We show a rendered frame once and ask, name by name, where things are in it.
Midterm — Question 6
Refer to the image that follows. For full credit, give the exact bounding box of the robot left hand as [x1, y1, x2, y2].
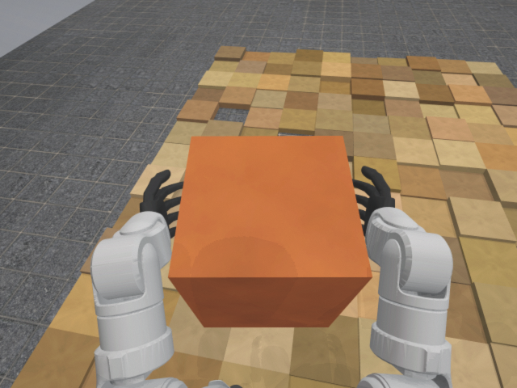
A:
[140, 170, 184, 238]

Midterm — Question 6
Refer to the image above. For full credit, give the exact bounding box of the robot right hand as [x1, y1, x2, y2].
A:
[352, 166, 395, 237]

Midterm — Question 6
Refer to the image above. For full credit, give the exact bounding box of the robot right forearm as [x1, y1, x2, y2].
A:
[365, 207, 453, 388]

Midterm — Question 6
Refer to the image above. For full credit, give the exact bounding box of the carton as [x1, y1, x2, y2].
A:
[168, 136, 372, 327]

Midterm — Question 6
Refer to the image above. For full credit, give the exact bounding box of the robot left forearm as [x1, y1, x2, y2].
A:
[90, 211, 174, 388]

